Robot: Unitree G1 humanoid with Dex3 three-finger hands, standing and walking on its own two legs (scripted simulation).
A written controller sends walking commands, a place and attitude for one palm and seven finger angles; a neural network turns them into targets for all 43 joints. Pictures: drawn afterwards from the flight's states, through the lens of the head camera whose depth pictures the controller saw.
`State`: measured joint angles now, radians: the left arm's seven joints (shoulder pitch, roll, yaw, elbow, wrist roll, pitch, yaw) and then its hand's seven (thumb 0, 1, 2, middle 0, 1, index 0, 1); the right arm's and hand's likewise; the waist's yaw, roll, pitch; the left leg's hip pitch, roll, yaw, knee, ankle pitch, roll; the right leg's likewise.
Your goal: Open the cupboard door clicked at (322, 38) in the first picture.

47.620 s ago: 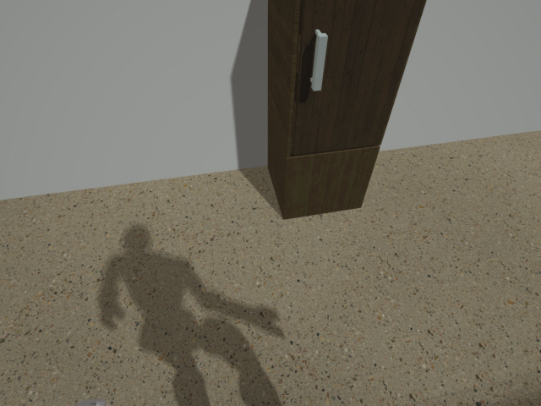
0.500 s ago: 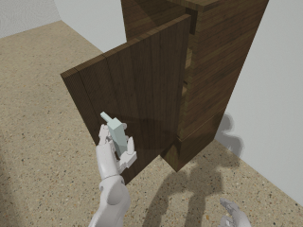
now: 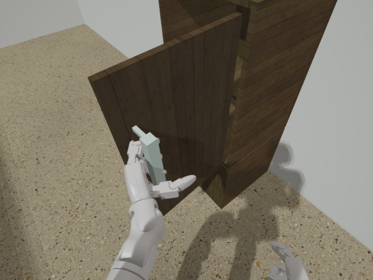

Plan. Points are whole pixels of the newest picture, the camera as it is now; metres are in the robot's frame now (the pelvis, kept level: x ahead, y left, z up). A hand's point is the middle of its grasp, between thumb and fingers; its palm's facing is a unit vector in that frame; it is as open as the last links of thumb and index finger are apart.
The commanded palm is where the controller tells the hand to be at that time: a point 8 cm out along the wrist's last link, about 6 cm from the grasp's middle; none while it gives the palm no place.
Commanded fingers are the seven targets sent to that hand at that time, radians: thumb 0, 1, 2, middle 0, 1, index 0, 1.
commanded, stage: open thumb and fingers to let go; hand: left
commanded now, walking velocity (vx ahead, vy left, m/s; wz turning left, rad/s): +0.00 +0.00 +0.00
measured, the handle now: (148, 158) +0.36 +0.11 +0.07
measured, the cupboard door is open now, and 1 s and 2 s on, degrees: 94 96 96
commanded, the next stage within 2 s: slide the hand sideways off the handle in 0.34 s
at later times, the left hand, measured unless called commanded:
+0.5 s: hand (162, 173) +0.32 +0.07 +0.07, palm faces +0.25 -0.97 -0.03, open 15.0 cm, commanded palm +0.29 +0.11 +0.07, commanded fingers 0.00 -0.50 0.30 -0.15 -0.30 -0.15 -0.30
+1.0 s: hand (154, 196) +0.27 +0.08 +0.07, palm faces -0.12 -0.99 -0.02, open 16.3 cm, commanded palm +0.25 +0.14 +0.07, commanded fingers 0.00 -0.50 0.30 -0.15 -0.30 -0.15 -0.30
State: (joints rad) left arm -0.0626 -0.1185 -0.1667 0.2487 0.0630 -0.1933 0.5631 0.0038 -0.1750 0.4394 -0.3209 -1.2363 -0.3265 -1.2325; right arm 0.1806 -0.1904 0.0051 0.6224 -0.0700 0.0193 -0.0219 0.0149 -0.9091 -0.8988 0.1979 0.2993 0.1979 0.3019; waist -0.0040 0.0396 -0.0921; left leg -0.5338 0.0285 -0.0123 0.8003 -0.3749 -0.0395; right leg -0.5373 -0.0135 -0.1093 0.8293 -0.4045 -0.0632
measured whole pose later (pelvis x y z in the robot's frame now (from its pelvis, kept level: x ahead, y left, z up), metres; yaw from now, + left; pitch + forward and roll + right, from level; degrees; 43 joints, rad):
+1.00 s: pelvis +0.00 +0.03 +0.00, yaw -2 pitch +5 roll +1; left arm 0.14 0.05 -0.20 0.05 -0.04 -0.22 0.07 -0.01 -0.50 0.30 -0.14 -0.31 -0.14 -0.30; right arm 0.25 -0.21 0.04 0.51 -0.01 -0.07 0.00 0.02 -0.91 -0.90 0.20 0.30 0.20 0.30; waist 0.00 0.03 -0.07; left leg -0.52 0.02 0.03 0.83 -0.40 0.00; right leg -0.53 -0.02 -0.06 0.84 -0.40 -0.03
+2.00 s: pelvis +0.01 +0.02 -0.01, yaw -1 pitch +6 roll -1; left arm 0.52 0.20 0.05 -0.30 -0.21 -0.21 -0.16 -0.01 -0.50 0.30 -0.15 -0.30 -0.15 -0.30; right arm 0.28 -0.22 0.04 0.49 0.03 -0.20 -0.06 0.02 -0.91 -0.90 0.20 0.30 0.20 0.30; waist 0.01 0.06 -0.11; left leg -0.56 0.03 0.00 0.90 -0.45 -0.01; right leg -0.54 -0.01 -0.09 0.88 -0.45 -0.03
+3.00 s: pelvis +0.03 +0.03 +0.04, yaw -2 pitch -5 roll +0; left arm 0.46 0.34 0.33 -0.36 -0.05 -0.08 0.11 0.01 0.70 0.81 -0.20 -0.30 -0.20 -0.30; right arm 0.18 -0.23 0.02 0.66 -0.01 -0.12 -0.08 0.02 -0.91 -0.90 0.20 0.30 0.20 0.30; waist 0.07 0.07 0.02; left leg -0.06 0.02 0.03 0.40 -0.26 0.00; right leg -0.06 0.00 -0.06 0.39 -0.24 -0.01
